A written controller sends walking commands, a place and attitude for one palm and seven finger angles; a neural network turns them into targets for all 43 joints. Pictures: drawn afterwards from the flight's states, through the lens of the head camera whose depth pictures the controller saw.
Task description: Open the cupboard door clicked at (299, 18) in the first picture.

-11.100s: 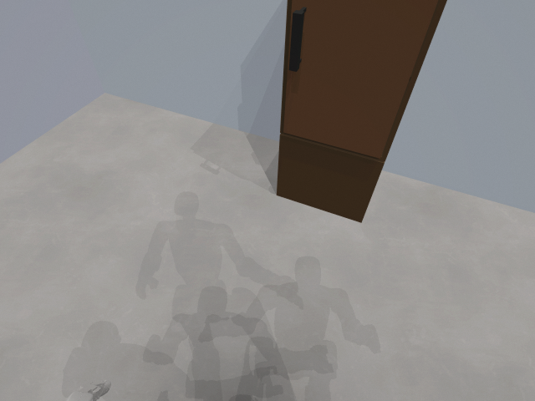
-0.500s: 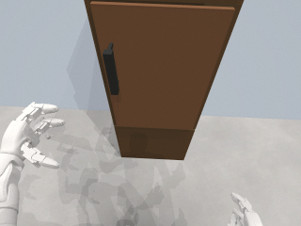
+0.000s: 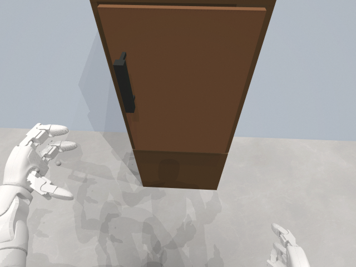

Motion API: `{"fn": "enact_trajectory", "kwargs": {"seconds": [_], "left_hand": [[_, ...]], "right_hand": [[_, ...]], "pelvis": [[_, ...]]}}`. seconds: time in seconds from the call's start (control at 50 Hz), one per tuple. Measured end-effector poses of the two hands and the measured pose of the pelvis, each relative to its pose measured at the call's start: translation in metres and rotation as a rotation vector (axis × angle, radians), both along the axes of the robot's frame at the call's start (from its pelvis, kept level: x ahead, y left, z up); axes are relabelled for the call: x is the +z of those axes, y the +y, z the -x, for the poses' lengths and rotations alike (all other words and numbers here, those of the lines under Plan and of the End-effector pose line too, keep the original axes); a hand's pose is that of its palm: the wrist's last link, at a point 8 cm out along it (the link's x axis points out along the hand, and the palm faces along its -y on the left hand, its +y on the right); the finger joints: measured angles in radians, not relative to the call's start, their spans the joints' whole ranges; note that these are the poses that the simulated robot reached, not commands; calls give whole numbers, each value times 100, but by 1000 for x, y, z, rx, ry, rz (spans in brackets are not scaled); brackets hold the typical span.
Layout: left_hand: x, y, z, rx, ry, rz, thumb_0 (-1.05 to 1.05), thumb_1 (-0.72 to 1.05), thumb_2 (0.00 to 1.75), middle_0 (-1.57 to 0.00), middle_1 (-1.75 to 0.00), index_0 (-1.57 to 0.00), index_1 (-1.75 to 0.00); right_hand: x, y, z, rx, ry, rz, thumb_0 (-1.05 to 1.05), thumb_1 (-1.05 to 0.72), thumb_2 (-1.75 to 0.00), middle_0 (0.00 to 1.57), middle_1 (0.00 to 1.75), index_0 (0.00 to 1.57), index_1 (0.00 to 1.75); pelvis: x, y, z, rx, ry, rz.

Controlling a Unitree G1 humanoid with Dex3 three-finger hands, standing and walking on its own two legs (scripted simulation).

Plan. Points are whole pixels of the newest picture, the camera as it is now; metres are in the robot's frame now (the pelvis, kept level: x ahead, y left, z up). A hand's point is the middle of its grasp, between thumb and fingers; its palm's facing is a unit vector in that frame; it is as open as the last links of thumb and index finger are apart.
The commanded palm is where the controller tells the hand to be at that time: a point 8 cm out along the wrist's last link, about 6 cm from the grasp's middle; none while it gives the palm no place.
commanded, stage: move the hooked fingers beside the handle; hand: left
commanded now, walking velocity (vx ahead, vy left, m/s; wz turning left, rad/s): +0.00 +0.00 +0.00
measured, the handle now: (127, 83) +0.59 +0.20 +0.07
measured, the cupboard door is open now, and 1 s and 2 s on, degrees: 0 0 0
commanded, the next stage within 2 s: none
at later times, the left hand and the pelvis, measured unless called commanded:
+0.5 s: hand (74, 132) +0.38 +0.28 +0.09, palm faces +0.02 -1.00 -0.01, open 14.0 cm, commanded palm +0.36 +0.33 +0.09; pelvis +0.00 +0.01 -0.01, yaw -1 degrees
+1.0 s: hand (91, 109) +0.46 +0.26 +0.08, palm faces +0.00 -1.00 -0.01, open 14.0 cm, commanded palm +0.44 +0.31 +0.08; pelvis +0.01 +0.03 -0.01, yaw -2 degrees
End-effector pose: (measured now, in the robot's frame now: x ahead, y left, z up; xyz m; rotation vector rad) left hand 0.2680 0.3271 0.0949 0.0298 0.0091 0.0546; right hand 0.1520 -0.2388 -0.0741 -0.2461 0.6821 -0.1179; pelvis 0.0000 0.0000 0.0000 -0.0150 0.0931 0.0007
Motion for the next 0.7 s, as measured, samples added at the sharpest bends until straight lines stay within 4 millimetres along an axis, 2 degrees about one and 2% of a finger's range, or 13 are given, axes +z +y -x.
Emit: {"fn": "enact_trajectory", "kwargs": {"seconds": [0.16, 0.26, 0.38, 0.54, 0.7], "left_hand": [[-3, 1, -25, 0, 2, 2, -1, -51, 30, -30, -120, -31, -120], [1, 2, -49, -24, -7, 8, -1, -51, 30, -30, -120, -30, -120], [-4, 3, -74, -39, 21, 23, -1, -50, 30, -30, -120, -30, -120], [-8, 6, -96, -35, 2, 19, -1, -50, 30, -30, -120, -30, -120], [-10, 4, -122, -56, 9, 23, -1, -50, 30, -30, -120, -30, -120]], "right_hand": [[-5, -11, 8, -10, 46, 29, 1, -90, -90, 20, 30, 20, 30], [-9, -17, 22, -45, 88, 41, 1, -90, -90, 20, 30, 20, 30], [-14, -21, 43, -87, 157, 49, 1, -90, -90, 20, 30, 20, 30], [-19, -18, 67, -125, 254, 57, 1, -90, -90, 20, 30, 20, 30], [-22, -7, 76, -142, 309, 59, 1, -90, -90, 20, 30, 20, 30]], "pelvis": [[-3, -5, 3, 4, 11, 2], [-4, -4, 2, -3, 28, 3], [-5, 1, 0, -15, 53, 2], [-6, 10, -5, -24, 80, 7], [-7, 19, -7, -21, 103, 16]]}}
